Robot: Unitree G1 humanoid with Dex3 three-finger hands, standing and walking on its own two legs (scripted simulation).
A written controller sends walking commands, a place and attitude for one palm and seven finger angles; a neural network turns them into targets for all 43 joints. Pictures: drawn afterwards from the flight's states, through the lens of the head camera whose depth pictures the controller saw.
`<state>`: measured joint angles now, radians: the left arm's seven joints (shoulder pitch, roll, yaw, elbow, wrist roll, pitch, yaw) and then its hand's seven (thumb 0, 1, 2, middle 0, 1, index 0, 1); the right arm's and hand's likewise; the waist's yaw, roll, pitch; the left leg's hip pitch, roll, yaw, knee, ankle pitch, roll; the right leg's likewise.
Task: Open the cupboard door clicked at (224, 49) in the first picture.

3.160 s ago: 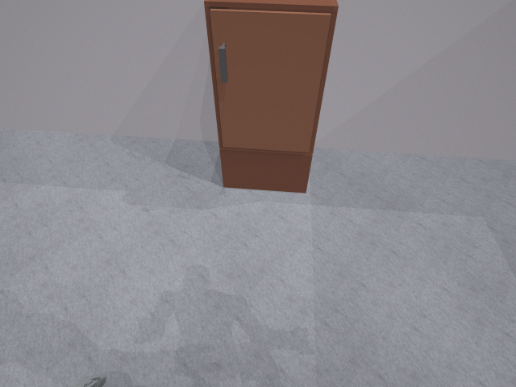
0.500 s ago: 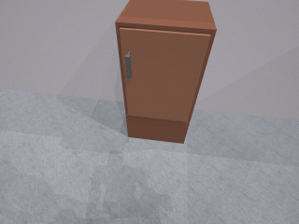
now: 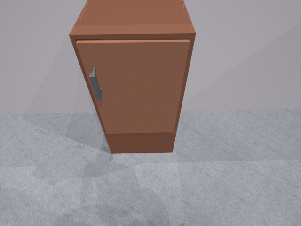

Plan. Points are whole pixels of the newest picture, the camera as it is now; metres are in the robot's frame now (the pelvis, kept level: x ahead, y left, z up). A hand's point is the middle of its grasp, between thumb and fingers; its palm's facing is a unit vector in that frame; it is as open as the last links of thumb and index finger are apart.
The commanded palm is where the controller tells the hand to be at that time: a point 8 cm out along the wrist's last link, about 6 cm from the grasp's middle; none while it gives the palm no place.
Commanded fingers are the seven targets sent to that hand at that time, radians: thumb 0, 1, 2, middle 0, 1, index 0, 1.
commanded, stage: take the last steps up to it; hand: left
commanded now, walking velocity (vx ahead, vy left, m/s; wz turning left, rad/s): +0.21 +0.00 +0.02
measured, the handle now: (96, 83) +0.65 +0.25 -0.04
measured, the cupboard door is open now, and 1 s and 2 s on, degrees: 0 0 0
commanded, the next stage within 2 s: come to a stop and stand still in 0.14 s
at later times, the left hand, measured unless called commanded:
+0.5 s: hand out of the picture +0.11 +0.16 -0.19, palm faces +0.10 -0.99 -0.14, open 7.3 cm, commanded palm none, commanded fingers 0.00 0.90 0.90 -0.20 -0.30 -0.20 -0.30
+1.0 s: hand out of the picture +0.07 +0.12 -0.15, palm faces +0.07 -0.97 -0.24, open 7.4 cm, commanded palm none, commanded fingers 0.00 0.90 0.90 -0.20 -0.30 -0.20 -0.30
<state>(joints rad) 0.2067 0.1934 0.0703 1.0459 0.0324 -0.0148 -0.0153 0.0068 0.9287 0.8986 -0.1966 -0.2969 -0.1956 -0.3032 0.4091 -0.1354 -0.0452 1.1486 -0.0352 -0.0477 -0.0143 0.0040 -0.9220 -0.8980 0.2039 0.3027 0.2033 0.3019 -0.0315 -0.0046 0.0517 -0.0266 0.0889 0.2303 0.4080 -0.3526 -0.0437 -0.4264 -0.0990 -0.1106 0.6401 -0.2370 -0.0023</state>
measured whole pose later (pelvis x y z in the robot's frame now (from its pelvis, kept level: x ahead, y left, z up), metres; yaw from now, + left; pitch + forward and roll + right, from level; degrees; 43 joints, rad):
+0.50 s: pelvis +0.12 +0.00 +0.00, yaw +0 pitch -2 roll -1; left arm 0.29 0.14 0.03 1.10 0.01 0.02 0.04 0.00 0.92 0.90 -0.20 -0.30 -0.20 -0.30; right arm 0.17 -0.14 -0.02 1.06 -0.02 -0.01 -0.04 0.01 -0.94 -0.90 0.20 0.30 0.20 0.30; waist 0.04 -0.05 0.06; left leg -0.32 0.05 0.13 0.53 -0.19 0.04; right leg -0.21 -0.05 -0.10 0.65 -0.46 0.02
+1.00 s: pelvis +0.05 -0.05 +0.01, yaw +0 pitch +0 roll +3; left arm 0.32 0.13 0.03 1.04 0.03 0.01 0.02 0.00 0.91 0.90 -0.20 -0.30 -0.20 -0.30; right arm 0.31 -0.21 -0.07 1.07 -0.03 0.05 0.01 0.01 -0.92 -0.90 0.20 0.30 0.20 0.30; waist 0.01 0.02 -0.03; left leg -0.40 0.03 0.05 0.91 -0.29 -0.03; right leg -0.20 -0.06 -0.06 0.41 -0.20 -0.02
